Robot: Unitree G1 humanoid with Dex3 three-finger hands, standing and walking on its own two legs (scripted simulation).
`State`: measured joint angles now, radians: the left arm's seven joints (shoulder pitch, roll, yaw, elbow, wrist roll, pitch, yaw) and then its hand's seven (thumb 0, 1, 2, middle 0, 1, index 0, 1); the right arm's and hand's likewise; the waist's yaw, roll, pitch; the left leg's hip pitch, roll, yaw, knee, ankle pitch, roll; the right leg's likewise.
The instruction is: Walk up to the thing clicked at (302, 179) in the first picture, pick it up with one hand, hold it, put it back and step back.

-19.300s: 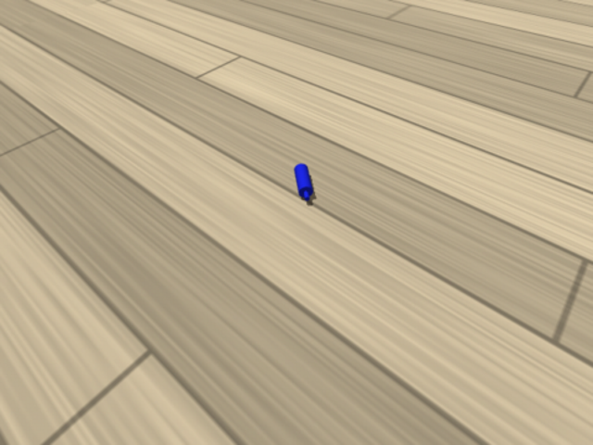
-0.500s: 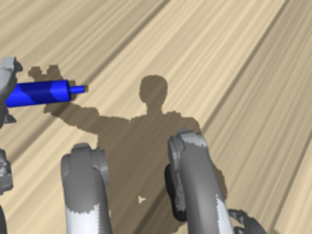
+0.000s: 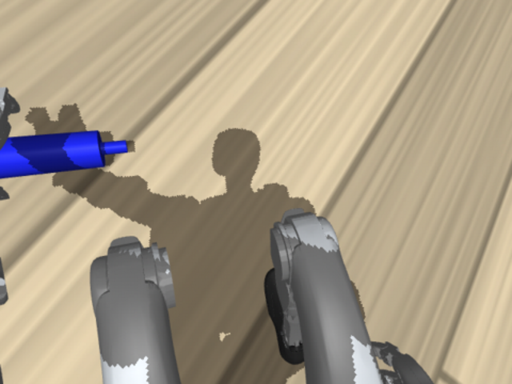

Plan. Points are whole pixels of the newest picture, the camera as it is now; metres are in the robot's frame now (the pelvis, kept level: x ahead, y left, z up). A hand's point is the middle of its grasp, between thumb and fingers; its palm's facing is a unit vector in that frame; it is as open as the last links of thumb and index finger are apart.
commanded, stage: rise first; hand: left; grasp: from above
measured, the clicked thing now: (64, 152) +0.50 +0.29 -0.28
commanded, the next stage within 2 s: approach in 0.74 s
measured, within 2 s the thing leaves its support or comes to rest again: neither
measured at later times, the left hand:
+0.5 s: hand out of the picture +0.45 +0.36 -0.16, palm faces -0.42 -0.08 -0.90, open 14.2 cm
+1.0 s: hand out of the picture +0.45 +0.35 -0.15, palm faces -0.44 -0.06 -0.90, open 14.1 cm
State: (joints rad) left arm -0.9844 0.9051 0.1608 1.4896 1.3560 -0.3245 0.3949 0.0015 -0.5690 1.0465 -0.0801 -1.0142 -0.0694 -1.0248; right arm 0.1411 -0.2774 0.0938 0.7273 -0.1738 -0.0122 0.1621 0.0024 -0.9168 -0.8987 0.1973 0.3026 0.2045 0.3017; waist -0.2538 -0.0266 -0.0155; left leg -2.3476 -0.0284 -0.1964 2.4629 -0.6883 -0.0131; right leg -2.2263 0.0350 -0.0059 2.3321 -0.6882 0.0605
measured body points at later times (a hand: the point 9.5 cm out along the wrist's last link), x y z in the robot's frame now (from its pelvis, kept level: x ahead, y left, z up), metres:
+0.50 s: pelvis +0.00 +0.00 +0.00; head +0.23 +0.11 +0.37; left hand +0.47 +0.36 -0.11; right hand +0.06 -0.27 -0.09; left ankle +0.07 +0.12 -0.29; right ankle +0.11 -0.16 -0.28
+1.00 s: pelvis +0.00 +0.00 +0.00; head +0.23 +0.10 +0.37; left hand +0.47 +0.35 -0.10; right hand +0.05 -0.27 -0.08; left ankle +0.07 +0.12 -0.29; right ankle +0.11 -0.16 -0.28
